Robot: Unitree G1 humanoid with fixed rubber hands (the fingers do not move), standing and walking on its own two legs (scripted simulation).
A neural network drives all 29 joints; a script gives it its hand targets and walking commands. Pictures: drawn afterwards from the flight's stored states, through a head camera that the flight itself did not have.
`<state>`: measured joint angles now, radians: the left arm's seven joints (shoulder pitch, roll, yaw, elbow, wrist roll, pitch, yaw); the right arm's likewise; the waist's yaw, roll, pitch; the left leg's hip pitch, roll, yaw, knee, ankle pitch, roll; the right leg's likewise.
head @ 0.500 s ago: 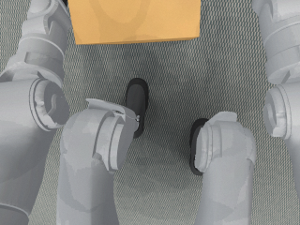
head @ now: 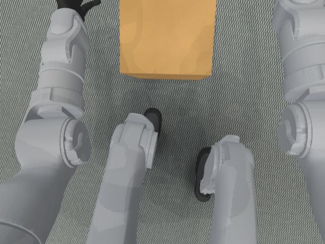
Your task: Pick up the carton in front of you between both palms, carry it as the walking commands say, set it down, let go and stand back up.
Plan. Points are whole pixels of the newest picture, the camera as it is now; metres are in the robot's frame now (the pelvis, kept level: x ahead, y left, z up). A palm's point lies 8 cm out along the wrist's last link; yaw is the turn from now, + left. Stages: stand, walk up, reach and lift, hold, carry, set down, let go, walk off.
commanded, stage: set down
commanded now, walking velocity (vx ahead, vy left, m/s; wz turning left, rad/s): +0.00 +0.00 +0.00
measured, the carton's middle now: (168, 41) +0.52 +0.11 -0.32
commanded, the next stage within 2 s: let go in 0.62 s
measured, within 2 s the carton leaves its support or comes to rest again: neither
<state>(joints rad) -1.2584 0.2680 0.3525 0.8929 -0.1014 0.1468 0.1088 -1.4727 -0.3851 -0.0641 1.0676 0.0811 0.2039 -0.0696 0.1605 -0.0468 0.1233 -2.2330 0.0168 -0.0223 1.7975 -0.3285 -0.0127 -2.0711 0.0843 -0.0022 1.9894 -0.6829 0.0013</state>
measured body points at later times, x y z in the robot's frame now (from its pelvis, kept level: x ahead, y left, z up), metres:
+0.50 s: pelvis +0.03 +0.01 +0.13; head +0.34 +0.03 +0.45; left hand +0.50 +0.30 +0.03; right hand +0.61 -0.09 +0.03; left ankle +0.16 +0.13 -0.41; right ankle +0.07 -0.11 -0.41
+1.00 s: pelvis +0.07 +0.03 +0.25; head +0.32 +0.04 +0.63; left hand +0.42 +0.29 +0.14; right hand +0.50 -0.13 +0.14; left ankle +0.16 +0.13 -0.41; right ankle +0.06 -0.11 -0.41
